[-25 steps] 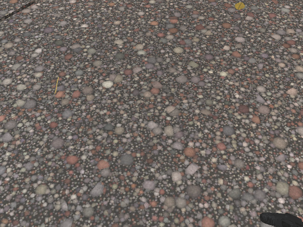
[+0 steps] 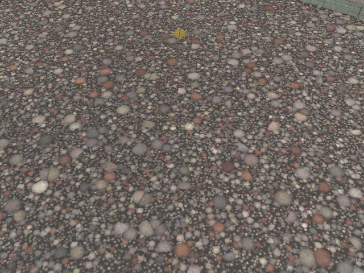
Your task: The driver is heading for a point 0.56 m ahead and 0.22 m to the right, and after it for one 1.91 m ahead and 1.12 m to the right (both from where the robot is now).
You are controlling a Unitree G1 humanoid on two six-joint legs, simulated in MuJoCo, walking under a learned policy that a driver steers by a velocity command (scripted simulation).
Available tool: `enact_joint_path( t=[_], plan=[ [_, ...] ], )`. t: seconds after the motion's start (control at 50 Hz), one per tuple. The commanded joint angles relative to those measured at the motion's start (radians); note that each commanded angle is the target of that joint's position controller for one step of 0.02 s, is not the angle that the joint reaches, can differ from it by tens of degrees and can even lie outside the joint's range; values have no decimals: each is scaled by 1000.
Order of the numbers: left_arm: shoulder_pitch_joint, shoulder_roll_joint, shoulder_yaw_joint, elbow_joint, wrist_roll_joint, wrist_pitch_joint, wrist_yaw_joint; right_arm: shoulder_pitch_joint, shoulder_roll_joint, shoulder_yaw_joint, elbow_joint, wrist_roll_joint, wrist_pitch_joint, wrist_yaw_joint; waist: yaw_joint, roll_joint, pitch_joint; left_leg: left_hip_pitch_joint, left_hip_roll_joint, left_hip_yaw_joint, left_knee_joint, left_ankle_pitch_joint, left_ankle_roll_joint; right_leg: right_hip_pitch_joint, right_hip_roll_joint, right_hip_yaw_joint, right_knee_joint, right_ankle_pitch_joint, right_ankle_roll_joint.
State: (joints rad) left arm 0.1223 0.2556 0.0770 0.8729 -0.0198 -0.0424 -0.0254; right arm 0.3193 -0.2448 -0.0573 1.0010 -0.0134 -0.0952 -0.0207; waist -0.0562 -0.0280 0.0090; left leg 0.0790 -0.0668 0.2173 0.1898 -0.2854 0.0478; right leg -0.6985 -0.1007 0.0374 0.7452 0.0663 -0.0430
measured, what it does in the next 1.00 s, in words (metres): walks ahead, turning right: right foot, then left foot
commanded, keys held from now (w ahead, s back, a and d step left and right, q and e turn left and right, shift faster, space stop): w+e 0.36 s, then e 0.64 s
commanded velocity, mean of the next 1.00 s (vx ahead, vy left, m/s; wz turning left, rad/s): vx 0.29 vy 0.00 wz -0.58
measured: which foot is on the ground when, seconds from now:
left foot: down 0.00-0.16, up 0.18-0.58, down 0.60-1.00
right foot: up 0.00-0.14, down 0.16-0.60, up 0.62-1.00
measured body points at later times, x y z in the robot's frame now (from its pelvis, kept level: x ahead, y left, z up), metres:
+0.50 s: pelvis +0.29 -0.04 +0.01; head +0.33 -0.07 +0.45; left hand +0.42 +0.22 -0.11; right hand +0.43 -0.35 -0.08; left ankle +0.52 +0.08 -0.69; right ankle +0.22 -0.11 -0.74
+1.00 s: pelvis +0.41 -0.06 +0.00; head +0.44 -0.09 +0.45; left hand +0.71 +0.08 -0.09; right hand +0.37 -0.37 -0.12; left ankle +0.53 +0.03 -0.74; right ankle +0.36 -0.17 -0.72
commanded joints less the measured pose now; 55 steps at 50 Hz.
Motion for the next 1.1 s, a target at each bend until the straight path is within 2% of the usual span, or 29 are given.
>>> enact_joint_path(
  t=[0.02, 0.1, 0.14, 0.16, 0.18, 0.2, 0.22, 0.24, 0.26, 0.32, 0.4, 0.44, 0.5, 0.56, 0.58, 0.6, 0.62, 0.64, 0.66, 0.68, 0.74, 0.78, 0.88, 0.96, 1.02, 1.04, 1.06, 1.08, 1.1],
  plan=[
    [-146, 16, -11, -120, 1, -12, -25, 23, -163, -31, -39, 11, 11, -12, -14, 30, 110, 3, 333, -47, -25, 547, 83, -65, 8, -59, -70, -30, -16],
    [-96, 68, 12, -164, -5, -7, -48, 0, -215, -44, -66, 18, 45, -24, 59, 112, 18, 74, 349, 10, 214, 1126, 59, 127, 120, -178, -89, -228, -77],
    [166, 167, 63, -115, -11, -4, -36, -47, -230, -46, -87, 24, 55, -27, 208, 117, -117, -51, 312, 24, 573, 1128, 25, 501, 178, -160, -188, -198, -147],
    [304, 258, 94, -85, -7, 9, -9, -38, -196, -33, -110, 7, 39, -23, 243, -18, -209, -313, 247, 23, 898, 669, -17, 804, 22, 102, -223, -208, -211],
    [246, 319, 97, -117, -8, 2, -3, 31, -52, 8, -162, -1, -2, 3, 120, -226, -303, -748, -2, -128, 1261, -254, -76, 1106, -230, 717, -362, -287, -430],
    [285, 239, 71, -113, 7, -5, -3, -85, -142, -9, -189, 37, -54, 25, 190, -102, -348, -864, 40, -332, 1304, -251, -42, 1124, -234, 765, -458, -331, -409],
    [241, 183, 57, -115, 11, -18, -1, -155, -161, -14, -216, 68, -73, 33, 176, -55, -213, -907, 94, -329, 1236, -170, -14, 1011, -198, 598, -462, -289, -355],
    [168, 147, 47, -126, 7, -28, -5, -158, -149, -14, -209, 57, -76, 27, 114, 54, -110, -858, 141, -321, 1116, -106, -12, 837, -146, 470, -472, -186, -312],
    [108, 111, 35, -140, 5, -33, -3, -151, -161, -25, -196, 31, -65, 20, 79, 63, -72, -786, 172, -312, 1020, -74, -25, 716, -105, 378, -483, -102, -279],
    [86, 131, 33, -159, 7, -34, 14, -125, -139, -29, -208, 5, -24, 17, 28, 38, -33, -677, 188, -289, 885, -24, -79, 522, -62, 294, -530, 23, -275],
    [131, 187, 50, -158, 6, -22, 40, -279, -99, -12, -265, -6, -13, 9, 67, -6, 12, -622, 126, -243, 559, 217, -123, 395, 28, 163, -499, 164, -211],
    [176, 192, 54, -149, 3, -5, 44, -329, -87, -6, -287, -2, -17, 15, 100, -40, -19, -544, 66, -222, 426, 362, -117, 384, 60, 142, -447, 188, -160],
    [211, 172, 49, -139, -5, 14, 49, -358, -117, -15, -316, 12, -11, 23, 110, -79, -50, -509, 33, -260, 328, 381, -102, 453, 40, 227, -368, 92, -121],
    [160, 153, 45, -169, 1, 26, 65, -278, -168, -34, -299, 5, -23, 28, 53, -108, -82, -446, 46, -293, 256, 334, -60, 538, 26, 322, -220, 70, -88],
    [137, 133, 39, -188, 2, 26, 66, -213, -185, -40, -286, -9, -30, 25, 17, -91, -121, -336, 80, -291, 201, 439, -32, 522, 75, 303, -112, 54, -52],
    [146, 77, 19, -218, 18, 22, 65, -114, -242, -49, -284, -32, -32, 17, -8, 31, -256, -85, 265, -435, 265, 740, 34, 402, 146, 231, 144, -195, -4],
    [400, 25, 6, -198, 17, 18, 59, -98, -256, -44, -294, -46, -14, 16, 95, 295, -399, 193, 534, -748, 313, 1052, 224, 170, 269, 171, 431, -883, 50],
    [462, 145, 18, -184, -7, 23, 52, -106, -244, -52, -289, 1, 6, 22, 97, 298, -451, 186, 585, -899, 267, 701, 283, 76, 173, 159, 579, -794, 72],
    [328, 206, 38, -187, -18, 41, 58, -161, -165, -33, -324, 3, 21, 14, 52, 186, -325, 83, 494, -762, 218, 464, 236, 16, 131, 123, 624, -692, 100],
    [231, 220, 45, -204, -14, 63, 67, -208, -127, -17, -328, -5, 38, 8, 41, 119, -223, -47, 427, -630, 187, 332, 188, 6, 103, 83, 599, -617, 111],
    [208, 157, 40, -231, -4, 102, 75, -274, -144, -18, -317, -21, 59, 0, 80, 168, -73, -346, 310, -409, 84, 247, 158, 140, 65, 25, 477, -529, 114],
    [203, 117, 30, -246, -1, 98, 75, -260, -153, -26, -305, -18, 57, -4, 76, 173, -87, -327, 317, -350, 69, 324, 183, 160, 59, 0, 380, -507, 113],
    [137, 116, 21, -285, 5, 94, 54, -276, -190, -42, -300, -1, 75, -9, 61, 161, -135, -286, 372, -273, 58, 333, 202, 247, 25, -24, 169, -403, 95],
    [105, 136, 28, -305, 6, 102, 32, -263, -218, -52, -283, 14, 89, 2, 52, 174, -108, -267, 390, -231, 80, 256, 172, 318, 42, -68, 15, -395, 59],
    [159, 146, 42, -286, 12, 101, 23, -246, -206, -51, -259, 36, 101, 4, 87, 144, -107, -302, 357, -166, 208, 173, 78, 479, 89, -101, -228, -270, -5],
    [194, 197, 60, -282, 15, 99, 32, -202, -164, -42, -240, 30, 105, 8, 89, 29, -91, -405, 294, -99, 358, 63, -4, 580, 33, 19, -343, -128, -55],
    [200, 316, 82, -308, 17, 98, 53, -193, -106, -22, -278, -21, 103, 18, 43, -291, -80, -690, 137, -9, 689, -318, -114, 708, -225, 387, -371, 190, -187],
    [196, 313, 74, -329, 50, 77, 45, -294, -148, -36, -309, -14, 95, 9, 116, -233, -108, -770, 77, -186, 880, -390, -119, 611, -292, 474, -413, 159, -313],
    [164, 276, 62, -323, 58, 57, 39, -309, -175, -46, -306, 12, 97, 4, 103, -145, -96, -775, 100, -233, 953, -310, -103, 591, -240, 378, -419, 115, -281]
  ],
)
